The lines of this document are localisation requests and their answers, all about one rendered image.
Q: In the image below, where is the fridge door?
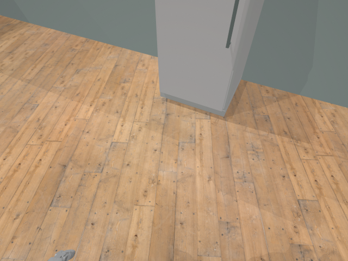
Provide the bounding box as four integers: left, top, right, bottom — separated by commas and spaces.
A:
155, 0, 250, 111

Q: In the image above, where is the left robot hand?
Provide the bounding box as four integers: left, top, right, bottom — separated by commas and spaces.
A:
48, 250, 75, 261

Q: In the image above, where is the handle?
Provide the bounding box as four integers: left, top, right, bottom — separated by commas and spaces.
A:
226, 0, 239, 48

